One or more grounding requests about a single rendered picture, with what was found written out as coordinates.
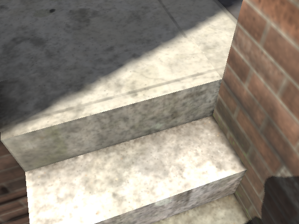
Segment stairs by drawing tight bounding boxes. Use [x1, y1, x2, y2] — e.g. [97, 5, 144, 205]
[1, 79, 251, 224]

